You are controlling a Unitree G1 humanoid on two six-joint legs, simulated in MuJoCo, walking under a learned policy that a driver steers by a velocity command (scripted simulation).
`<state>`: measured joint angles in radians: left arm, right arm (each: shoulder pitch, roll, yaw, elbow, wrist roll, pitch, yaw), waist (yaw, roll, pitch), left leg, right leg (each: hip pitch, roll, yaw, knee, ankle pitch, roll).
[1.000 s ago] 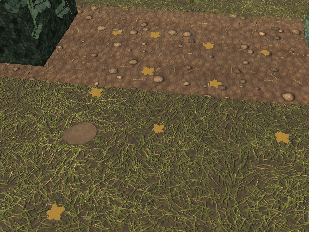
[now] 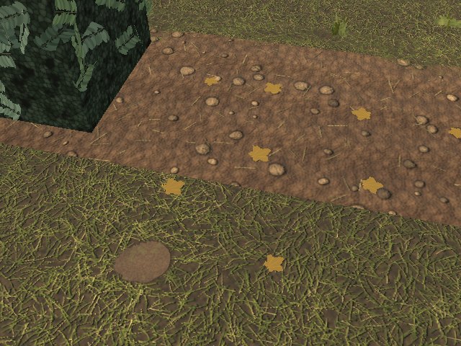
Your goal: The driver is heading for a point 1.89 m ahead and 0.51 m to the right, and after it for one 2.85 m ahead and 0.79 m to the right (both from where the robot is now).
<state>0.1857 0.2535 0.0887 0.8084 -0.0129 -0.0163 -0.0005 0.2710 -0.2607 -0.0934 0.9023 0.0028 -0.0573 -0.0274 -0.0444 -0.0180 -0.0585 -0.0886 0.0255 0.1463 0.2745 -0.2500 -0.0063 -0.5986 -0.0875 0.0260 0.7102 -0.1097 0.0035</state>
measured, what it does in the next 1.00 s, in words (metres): walks ahead, turning right: right foot, then left foot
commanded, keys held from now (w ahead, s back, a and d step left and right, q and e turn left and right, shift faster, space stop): e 0.66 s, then no key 0.32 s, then w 0.02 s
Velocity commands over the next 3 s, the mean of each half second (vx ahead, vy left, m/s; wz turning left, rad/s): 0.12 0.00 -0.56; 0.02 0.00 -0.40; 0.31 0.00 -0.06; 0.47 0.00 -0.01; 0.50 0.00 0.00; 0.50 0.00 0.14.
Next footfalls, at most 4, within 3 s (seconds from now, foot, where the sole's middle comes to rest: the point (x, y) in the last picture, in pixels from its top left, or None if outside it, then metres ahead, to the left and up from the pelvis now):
0.08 right None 0.15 -0.15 -0.78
0.62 left None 0.27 0.03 -0.78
1.00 right None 0.12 -0.19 -0.78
1.34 left None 0.33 -0.02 -0.78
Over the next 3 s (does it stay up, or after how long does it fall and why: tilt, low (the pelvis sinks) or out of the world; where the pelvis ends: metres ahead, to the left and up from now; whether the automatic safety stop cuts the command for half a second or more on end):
stays up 1.00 -0.52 -0.01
